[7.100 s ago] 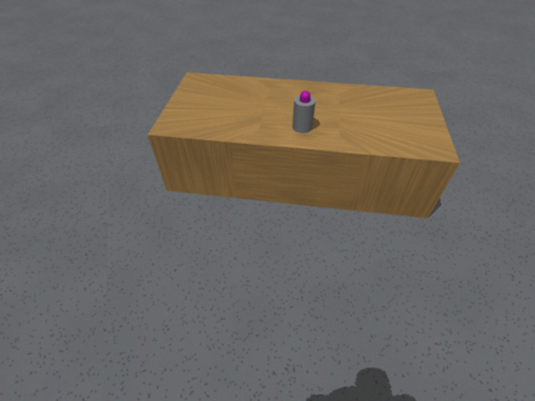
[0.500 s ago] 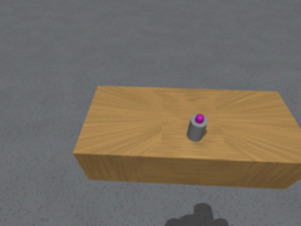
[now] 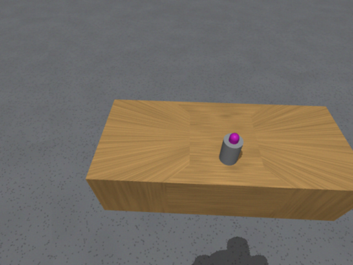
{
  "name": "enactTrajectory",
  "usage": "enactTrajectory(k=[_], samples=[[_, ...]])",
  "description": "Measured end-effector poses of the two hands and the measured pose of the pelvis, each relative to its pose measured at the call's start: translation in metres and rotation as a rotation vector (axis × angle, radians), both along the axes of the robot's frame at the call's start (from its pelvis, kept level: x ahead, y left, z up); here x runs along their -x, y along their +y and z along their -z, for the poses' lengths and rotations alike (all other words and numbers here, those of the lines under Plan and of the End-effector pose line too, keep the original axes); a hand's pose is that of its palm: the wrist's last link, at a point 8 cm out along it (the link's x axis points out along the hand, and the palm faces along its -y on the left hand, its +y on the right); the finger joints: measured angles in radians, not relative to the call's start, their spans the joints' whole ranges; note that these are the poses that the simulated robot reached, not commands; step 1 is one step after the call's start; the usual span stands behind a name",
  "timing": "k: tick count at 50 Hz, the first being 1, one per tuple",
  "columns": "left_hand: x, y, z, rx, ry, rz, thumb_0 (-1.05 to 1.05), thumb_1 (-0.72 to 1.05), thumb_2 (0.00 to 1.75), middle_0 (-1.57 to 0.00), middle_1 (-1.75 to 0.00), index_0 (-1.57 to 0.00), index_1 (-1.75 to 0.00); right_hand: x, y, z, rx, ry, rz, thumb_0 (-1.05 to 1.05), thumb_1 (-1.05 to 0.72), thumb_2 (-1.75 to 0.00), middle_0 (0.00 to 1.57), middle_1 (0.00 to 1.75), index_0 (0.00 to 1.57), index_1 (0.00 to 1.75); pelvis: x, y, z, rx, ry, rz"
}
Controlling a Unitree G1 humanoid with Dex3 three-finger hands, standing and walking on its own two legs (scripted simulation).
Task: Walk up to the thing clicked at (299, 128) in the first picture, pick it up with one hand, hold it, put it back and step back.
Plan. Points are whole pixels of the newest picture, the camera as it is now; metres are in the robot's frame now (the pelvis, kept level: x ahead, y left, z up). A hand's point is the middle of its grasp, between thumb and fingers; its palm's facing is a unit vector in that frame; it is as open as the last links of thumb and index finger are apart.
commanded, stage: stand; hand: right
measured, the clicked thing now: (231, 147) +0.69 -0.24 -0.33
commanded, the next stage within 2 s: walk up in 0.04 s
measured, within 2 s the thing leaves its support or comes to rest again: neither
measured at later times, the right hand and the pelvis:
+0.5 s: hand out of the picture +0.12 -0.33 -0.17, palm faces +0.03 +0.95 -0.31, open 7.4 cm; pelvis +0.09 -0.05 +0.00, yaw -3 degrees
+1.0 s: hand (270, 205) +0.33 -0.26 -0.16, palm faces +0.00 +0.95 -0.33, open 7.4 cm; pelvis +0.19 -0.02 -0.02, yaw -3 degrees
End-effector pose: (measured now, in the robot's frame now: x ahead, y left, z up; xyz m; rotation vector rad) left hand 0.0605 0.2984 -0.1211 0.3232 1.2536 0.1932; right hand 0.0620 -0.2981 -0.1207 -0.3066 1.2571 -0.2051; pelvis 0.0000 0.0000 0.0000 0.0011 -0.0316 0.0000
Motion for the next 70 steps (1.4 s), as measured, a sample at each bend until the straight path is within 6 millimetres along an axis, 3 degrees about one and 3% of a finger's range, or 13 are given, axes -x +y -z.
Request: enactTrajectory(k=[8, 15, 18, 23, 29, 37, 40, 44, 48, 53, 57, 63, 70], samples=[[-0.005, 0.006, -0.001, -0.005, -0.021, 0.009, 0.01, 0.90, 0.90, -0.20, -0.30, -0.21, -0.30, -0.001, -0.010, 0.001, -0.008, -0.055, 0.015, 0.01, -0.90, -0.90, 0.20, 0.30, 0.21, 0.30, -0.012, -0.004, 0.006, -0.014, -0.003, 0.029], [-0.034, -0.008, -0.010, -0.060, -0.024, 0.048, 0.01, 0.91, 0.90, -0.20, -0.30, -0.20, -0.30, 0.012, -0.050, 0.013, -0.006, -0.006, 0.060, 0.00, -0.90, -0.90, 0.20, 0.30, 0.21, 0.30, -0.033, -0.033, 0.014, -0.032, -0.027, 0.043], [-0.039, -0.019, -0.016, -0.079, -0.060, 0.031, 0.01, 0.91, 0.90, -0.20, -0.30, -0.20, -0.30, 0.003, -0.065, 0.020, -0.004, 0.042, 0.067, 0.01, -0.90, -0.90, 0.20, 0.30, 0.21, 0.30, -0.048, -0.043, 0.015, -0.009, -0.035, 0.042], [-0.041, -0.030, -0.031, -0.091, -0.026, -0.007, 0.01, 0.90, 0.90, -0.20, -0.30, -0.21, -0.30, -0.037, -0.072, 0.013, -0.024, 0.002, 0.051, 0.01, -0.91, -0.90, 0.20, 0.30, 0.20, 0.30, -0.077, -0.050, 0.004, -0.017, -0.035, 0.055], [-0.062, -0.033, -0.028, -0.091, -0.010, -0.017, 0.01, 0.90, 0.90, -0.20, -0.30, -0.21, -0.30, -0.090, -0.068, 0.012, -0.038, -0.023, 0.010, 0.01, -0.91, -0.90, 0.20, 0.30, 0.20, 0.30, -0.108, -0.051, 0.006, 0.009, -0.040, 0.036], [-0.118, -0.021, 0.010, -0.056, -0.027, -0.031, 0.01, 0.90, 0.90, -0.20, -0.30, -0.21, -0.30, -0.181, -0.038, 0.019, -0.016, -0.058, -0.077, 0.01, -0.91, -0.90, 0.20, 0.30, 0.20, 0.30, -0.162, -0.035, 0.028, 0.034, -0.035, 0.006], [-0.145, -0.019, 0.022, -0.032, -0.031, -0.038, 0.01, 0.90, 0.90, -0.20, -0.30, -0.21, -0.30, -0.213, -0.023, 0.016, -0.005, -0.110, -0.098, 0.01, -0.91, -0.90, 0.20, 0.30, 0.20, 0.30, -0.172, -0.027, 0.030, 0.002, -0.041, 0.013], [-0.176, -0.023, 0.019, -0.004, -0.049, 0.003, 0.01, 0.91, 0.90, -0.20, -0.30, -0.20, -0.30, -0.237, -0.010, 0.004, -0.009, -0.182, -0.073, 0.01, -0.90, -0.90, 0.20, 0.30, 0.21, 0.30, -0.182, -0.020, 0.023, 0.019, -0.041, 0.016], [-0.194, -0.019, 0.012, -0.013, -0.063, 0.034, 0.01, 0.91, 0.90, -0.20, -0.30, -0.21, -0.30, -0.251, -0.008, -0.002, -0.013, -0.213, -0.065, 0.00, -0.90, -0.90, 0.20, 0.30, 0.21, 0.30, -0.192, -0.019, 0.020, 0.006, -0.028, 0.036], [-0.200, -0.012, 0.004, -0.083, -0.045, 0.052, 0.01, 0.90, 0.90, -0.20, -0.30, -0.21, -0.30, -0.254, -0.022, 0.009, -0.018, -0.222, -0.047, 0.00, -0.90, -0.90, 0.20, 0.30, 0.21, 0.30, -0.194, -0.023, 0.026, -0.003, -0.022, 0.060], [-0.191, -0.007, -0.002, -0.152, -0.036, 0.053, 0.01, 0.90, 0.90, -0.20, -0.30, -0.21, -0.30, -0.248, -0.039, 0.029, -0.029, -0.204, -0.007, 0.00, -0.90, -0.90, 0.20, 0.30, 0.21, 0.30, -0.192, -0.030, 0.037, 0.007, -0.029, 0.064], [-0.182, -0.003, -0.023, -0.186, -0.026, 0.036, 0.01, 0.90, 0.90, -0.20, -0.30, -0.21, -0.30, -0.221, -0.042, 0.037, -0.039, -0.094, 0.017, 0.01, -0.91, -0.90, 0.20, 0.30, 0.20, 0.30, -0.188, -0.027, 0.027, -0.031, -0.001, 0.055], [-0.198, 0.004, -0.023, -0.150, -0.114, 0.041, 0.01, 0.90, 0.90, -0.20, -0.30, -0.21, -0.30, -0.183, -0.030, 0.038, -0.015, 0.019, -0.017, 0.01, -0.91, -0.90, 0.20, 0.30, 0.20, 0.30, -0.185, -0.014, 0.025, -0.025, 0.013, 0.006]])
